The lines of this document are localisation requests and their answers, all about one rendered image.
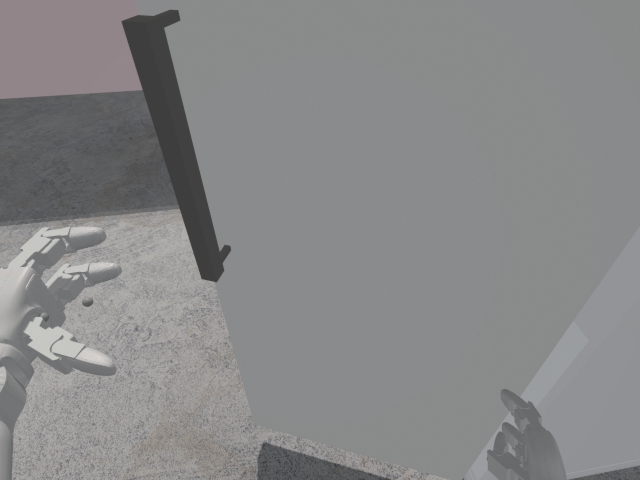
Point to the fridge door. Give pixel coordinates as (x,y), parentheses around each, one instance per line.
(420,196)

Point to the left robot hand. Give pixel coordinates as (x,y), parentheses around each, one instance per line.
(23,296)

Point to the left robot forearm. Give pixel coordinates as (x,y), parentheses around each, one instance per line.
(15,374)

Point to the handle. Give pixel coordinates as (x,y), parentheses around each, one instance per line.
(150,51)

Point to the right robot hand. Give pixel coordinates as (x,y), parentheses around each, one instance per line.
(537,453)

